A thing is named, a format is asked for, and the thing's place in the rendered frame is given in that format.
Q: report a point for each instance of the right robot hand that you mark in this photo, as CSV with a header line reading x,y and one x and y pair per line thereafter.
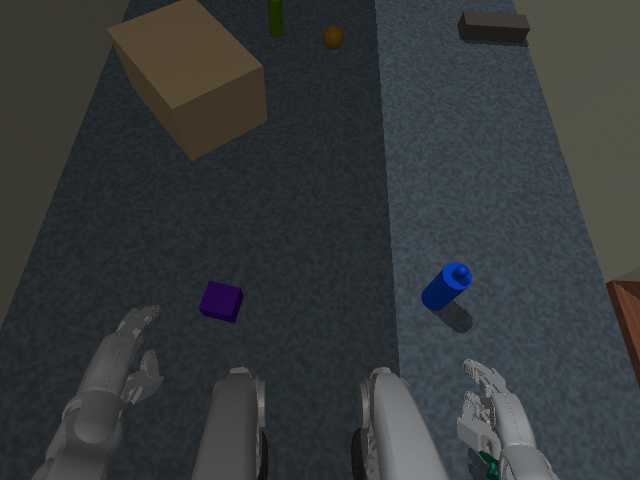
x,y
503,422

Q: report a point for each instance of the left robot hand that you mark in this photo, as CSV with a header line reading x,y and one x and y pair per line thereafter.
x,y
108,369

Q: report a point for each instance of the right robot arm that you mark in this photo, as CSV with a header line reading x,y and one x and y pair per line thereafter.
x,y
522,462

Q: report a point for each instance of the left robot arm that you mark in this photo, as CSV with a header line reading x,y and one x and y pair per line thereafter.
x,y
86,439

